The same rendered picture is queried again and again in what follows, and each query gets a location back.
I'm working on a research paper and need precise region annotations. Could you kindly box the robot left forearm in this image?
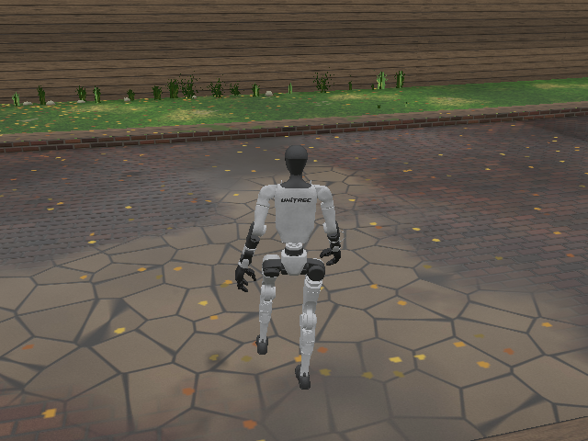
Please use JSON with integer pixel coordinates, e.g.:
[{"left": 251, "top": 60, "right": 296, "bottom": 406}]
[{"left": 238, "top": 222, "right": 260, "bottom": 268}]

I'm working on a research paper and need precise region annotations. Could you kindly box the left robot upper arm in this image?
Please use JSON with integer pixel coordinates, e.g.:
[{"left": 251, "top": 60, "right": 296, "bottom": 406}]
[{"left": 252, "top": 185, "right": 277, "bottom": 237}]

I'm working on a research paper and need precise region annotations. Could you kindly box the robot left hand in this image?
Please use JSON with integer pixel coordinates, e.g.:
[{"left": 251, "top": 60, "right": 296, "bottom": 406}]
[{"left": 235, "top": 265, "right": 256, "bottom": 292}]

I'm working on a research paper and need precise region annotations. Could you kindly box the robot right hand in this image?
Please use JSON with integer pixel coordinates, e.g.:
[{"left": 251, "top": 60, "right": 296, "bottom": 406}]
[{"left": 320, "top": 247, "right": 341, "bottom": 266}]

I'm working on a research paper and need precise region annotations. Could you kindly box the robot right shin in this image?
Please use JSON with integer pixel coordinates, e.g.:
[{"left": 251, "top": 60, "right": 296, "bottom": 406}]
[{"left": 300, "top": 314, "right": 317, "bottom": 377}]

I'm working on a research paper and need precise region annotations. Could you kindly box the right robot upper arm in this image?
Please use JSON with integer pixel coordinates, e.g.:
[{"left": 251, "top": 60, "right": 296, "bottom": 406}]
[{"left": 314, "top": 185, "right": 337, "bottom": 234}]

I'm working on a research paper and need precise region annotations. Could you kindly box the robot right forearm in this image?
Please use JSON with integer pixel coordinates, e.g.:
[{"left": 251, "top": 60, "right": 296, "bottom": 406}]
[{"left": 327, "top": 221, "right": 341, "bottom": 252}]

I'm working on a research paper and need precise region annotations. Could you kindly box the robot torso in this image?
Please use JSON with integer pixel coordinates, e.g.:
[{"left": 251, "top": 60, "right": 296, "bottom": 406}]
[{"left": 274, "top": 180, "right": 317, "bottom": 276}]

